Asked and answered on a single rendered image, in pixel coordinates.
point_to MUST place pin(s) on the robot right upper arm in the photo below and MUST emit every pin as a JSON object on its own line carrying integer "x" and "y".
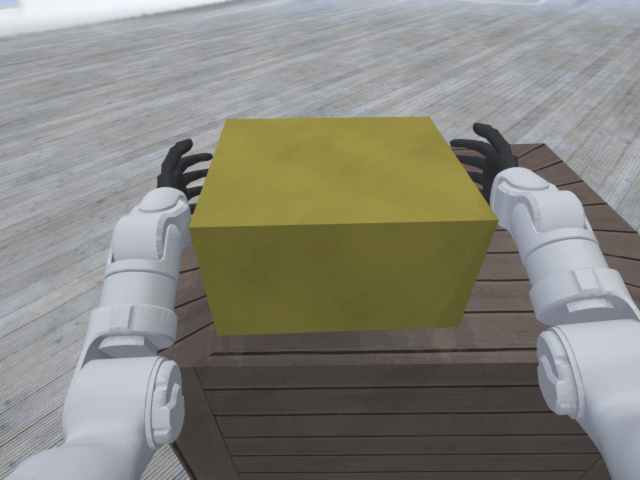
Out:
{"x": 591, "y": 372}

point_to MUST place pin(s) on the pedestal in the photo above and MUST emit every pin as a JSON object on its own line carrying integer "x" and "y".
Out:
{"x": 452, "y": 403}

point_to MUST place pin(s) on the robot right hand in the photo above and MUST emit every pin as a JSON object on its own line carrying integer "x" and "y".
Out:
{"x": 498, "y": 156}

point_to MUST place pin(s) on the robot right forearm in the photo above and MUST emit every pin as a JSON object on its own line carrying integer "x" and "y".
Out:
{"x": 570, "y": 278}

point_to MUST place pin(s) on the robot left hand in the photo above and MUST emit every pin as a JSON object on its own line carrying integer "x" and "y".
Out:
{"x": 173, "y": 167}

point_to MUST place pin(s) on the robot left upper arm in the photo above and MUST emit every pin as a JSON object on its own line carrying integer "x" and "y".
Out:
{"x": 120, "y": 411}

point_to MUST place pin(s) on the carton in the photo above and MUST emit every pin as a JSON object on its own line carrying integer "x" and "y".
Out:
{"x": 338, "y": 224}

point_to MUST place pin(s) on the robot left forearm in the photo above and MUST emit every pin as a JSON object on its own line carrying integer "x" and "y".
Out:
{"x": 136, "y": 315}

